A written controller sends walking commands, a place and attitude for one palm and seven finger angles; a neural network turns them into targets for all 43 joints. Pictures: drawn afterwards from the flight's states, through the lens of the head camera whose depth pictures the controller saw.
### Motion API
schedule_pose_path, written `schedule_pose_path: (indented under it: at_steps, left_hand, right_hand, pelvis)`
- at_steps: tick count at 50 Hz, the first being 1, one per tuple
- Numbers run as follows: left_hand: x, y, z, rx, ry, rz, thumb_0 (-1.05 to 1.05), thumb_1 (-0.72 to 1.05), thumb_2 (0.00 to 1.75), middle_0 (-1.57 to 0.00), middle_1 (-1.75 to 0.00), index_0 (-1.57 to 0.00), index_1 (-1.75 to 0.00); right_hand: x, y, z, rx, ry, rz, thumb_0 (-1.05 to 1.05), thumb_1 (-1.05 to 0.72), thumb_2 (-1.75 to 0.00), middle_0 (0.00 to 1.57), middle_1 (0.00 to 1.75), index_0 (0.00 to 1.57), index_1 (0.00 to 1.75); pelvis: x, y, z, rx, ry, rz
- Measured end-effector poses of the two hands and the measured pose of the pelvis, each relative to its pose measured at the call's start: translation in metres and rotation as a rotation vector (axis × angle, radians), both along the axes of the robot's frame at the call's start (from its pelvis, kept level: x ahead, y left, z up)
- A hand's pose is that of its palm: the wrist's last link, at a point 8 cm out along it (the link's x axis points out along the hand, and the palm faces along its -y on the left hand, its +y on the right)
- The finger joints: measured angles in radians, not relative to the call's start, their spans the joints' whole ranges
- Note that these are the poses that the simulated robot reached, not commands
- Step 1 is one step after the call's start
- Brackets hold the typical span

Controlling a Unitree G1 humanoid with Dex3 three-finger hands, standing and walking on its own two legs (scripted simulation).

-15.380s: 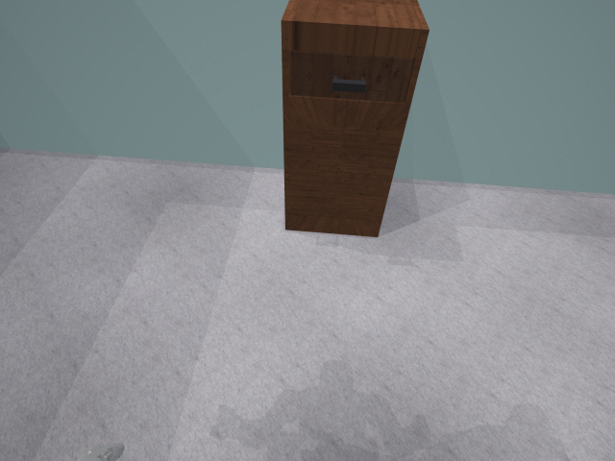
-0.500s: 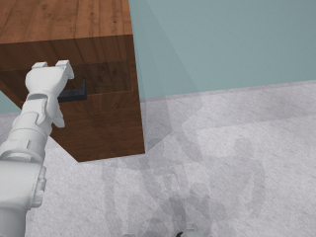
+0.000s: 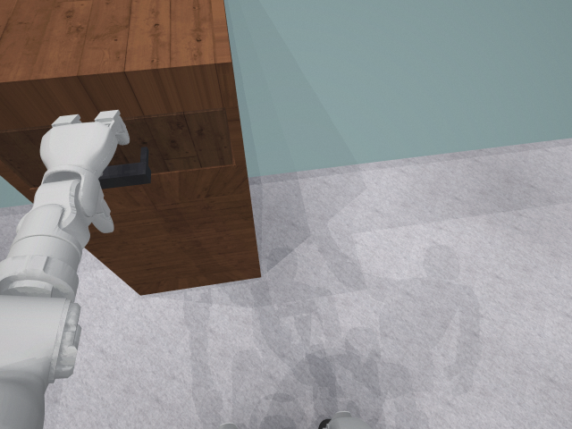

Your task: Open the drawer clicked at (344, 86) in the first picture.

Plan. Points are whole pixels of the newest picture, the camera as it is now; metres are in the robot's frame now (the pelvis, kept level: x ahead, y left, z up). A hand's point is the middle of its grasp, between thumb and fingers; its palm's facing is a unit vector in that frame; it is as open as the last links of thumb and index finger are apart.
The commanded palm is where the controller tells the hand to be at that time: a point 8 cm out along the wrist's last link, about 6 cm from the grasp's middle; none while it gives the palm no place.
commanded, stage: move the hooked fingers above the handle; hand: left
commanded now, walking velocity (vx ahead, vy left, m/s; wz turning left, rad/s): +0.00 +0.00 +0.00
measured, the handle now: (118, 165) +0.54 +0.26 -0.02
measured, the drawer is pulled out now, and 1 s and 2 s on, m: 0.00 0.00 0.00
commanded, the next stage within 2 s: lower the fingers behind the handle in 0.58 s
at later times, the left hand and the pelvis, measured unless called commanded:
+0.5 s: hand (108, 165) +0.49 +0.25 +0.04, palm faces -0.05 -0.04 -1.00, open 13.8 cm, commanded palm +0.48 +0.25 +0.10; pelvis +0.00 +0.00 +0.00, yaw +0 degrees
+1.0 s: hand (110, 180) +0.48 +0.25 +0.02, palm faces -0.07 -0.02 -1.00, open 13.8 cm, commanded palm +0.47 +0.25 +0.07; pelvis +0.00 +0.00 -0.01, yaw +0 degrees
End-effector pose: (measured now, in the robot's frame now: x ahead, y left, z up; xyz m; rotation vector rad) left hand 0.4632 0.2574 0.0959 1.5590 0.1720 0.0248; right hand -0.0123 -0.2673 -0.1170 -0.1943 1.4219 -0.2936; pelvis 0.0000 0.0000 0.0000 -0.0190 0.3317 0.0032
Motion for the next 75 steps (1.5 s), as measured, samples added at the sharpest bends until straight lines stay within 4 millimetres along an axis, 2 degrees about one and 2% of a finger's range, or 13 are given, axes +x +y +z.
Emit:
schedule_pose_path:
  at_steps: [7, 14, 24, 30, 38, 45, 55, 65, 75]
  left_hand:
    - [0.004, -0.007, 0.003, -0.022, -0.037, -0.03, 0.0, -0.49, 0.3, -0.32, -1.2, -0.32, -1.2]
    - [0.006, 0.004, -0.005, 0.008, -0.007, 0.027, 0.0, -0.49, 0.3, -0.32, -1.2, -0.32, -1.2]
    - [0.009, -0.009, 0.0, -0.03, -0.039, -0.041, 0.0, -0.49, 0.3, -0.32, -1.2, -0.32, -1.2]
    - [0.012, -0.007, 0.003, -0.005, -0.053, -0.005, 0.0, -0.49, 0.3, -0.32, -1.2, -0.33, -1.2]
    - [0.006, -0.006, -0.009, -0.001, 0.019, 0.001, 0.0, -0.49, 0.3, -0.32, -1.2, -0.33, -1.2]
    - [0.005, -0.01, -0.014, -0.02, -0.024, -0.045, 0.0, -0.49, 0.3, -0.32, -1.2, -0.32, -1.2]
    - [0.001, -0.002, -0.034, 0.004, -0.005, 0.008, 0.0, -0.49, 0.3, -0.32, -1.2, -0.32, -1.2]
    - [0.007, -0.006, -0.04, -0.012, -0.014, -0.006, 0.0, -0.49, 0.3, -0.32, -1.2, -0.32, -1.2]
    - [0.004, -0.002, -0.048, -0.003, -0.021, 0.003, 0.0, -0.49, 0.3, -0.32, -1.21, -0.31, -1.21]
  right_hand:
    - [0.005, -0.01, 0.004, -0.026, -0.007, 0.012, 0.0, -0.9, -0.9, 0.2, 0.3, 0.2, 0.3]
    - [0.01, -0.016, 0.004, -0.04, -0.026, 0.011, 0.0, -0.91, -0.9, 0.2, 0.3, 0.2, 0.3]
    - [0.009, -0.009, 0.003, -0.033, -0.016, 0.01, 0.0, -0.91, -0.9, 0.2, 0.3, 0.2, 0.3]
    - [0.008, -0.003, -0.001, -0.01, -0.022, 0.002, 0.0, -0.91, -0.9, 0.2, 0.3, 0.2, 0.3]
    - [0.005, 0.002, -0.002, 0.001, -0.02, -0.004, 0.0, -0.9, -0.9, 0.2, 0.3, 0.2, 0.3]
    - [0.001, -0.003, -0.001, -0.022, -0.005, 0.007, 0.0, -0.9, -0.9, 0.2, 0.3, 0.2, 0.3]
    - [-0.004, -0.008, -0.005, -0.027, 0.014, 0.014, 0.0, -0.91, -0.9, 0.2, 0.3, 0.2, 0.3]
    - [-0.01, -0.008, -0.008, -0.037, 0.024, 0.011, 0.0, -0.91, -0.9, 0.2, 0.3, 0.2, 0.3]
    - [-0.017, -0.002, -0.016, -0.02, 0.044, 0.012, 0.0, -0.9, -0.9, 0.2, 0.3, 0.2, 0.3]
  pelvis:
    - [0.0, -0.003, -0.001, -0.001, 0.002, 0.008]
    - [-0.002, -0.003, -0.003, -0.001, 0.017, 0.0]
    - [0.002, -0.001, -0.002, -0.004, 0.016, 0.005]
    - [0.001, 0.001, -0.003, -0.003, 0.018, -0.002]
    - [0.0, 0.002, -0.002, 0.0, 0.01, -0.004]
    - [-0.002, 0.002, -0.005, -0.002, 0.025, -0.001]
    - [-0.006, 0.001, -0.011, -0.005, 0.047, 0.002]
    - [-0.008, 0.001, -0.016, -0.008, 0.066, 0.002]
    - [-0.012, 0.002, -0.022, -0.009, 0.082, -0.001]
